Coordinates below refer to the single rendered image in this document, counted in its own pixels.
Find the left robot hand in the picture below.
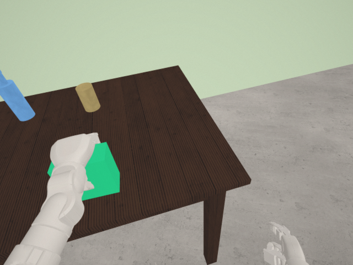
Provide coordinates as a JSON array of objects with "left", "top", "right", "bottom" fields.
[{"left": 50, "top": 132, "right": 100, "bottom": 191}]

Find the left robot forearm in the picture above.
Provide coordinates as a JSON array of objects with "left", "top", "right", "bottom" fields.
[{"left": 4, "top": 162, "right": 86, "bottom": 265}]

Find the sponge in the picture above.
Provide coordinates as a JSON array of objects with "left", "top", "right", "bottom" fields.
[{"left": 47, "top": 142, "right": 120, "bottom": 200}]

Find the right robot hand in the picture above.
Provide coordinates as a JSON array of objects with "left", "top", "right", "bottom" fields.
[{"left": 263, "top": 222, "right": 306, "bottom": 265}]

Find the table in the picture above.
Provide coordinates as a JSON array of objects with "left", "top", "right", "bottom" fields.
[{"left": 0, "top": 65, "right": 251, "bottom": 265}]

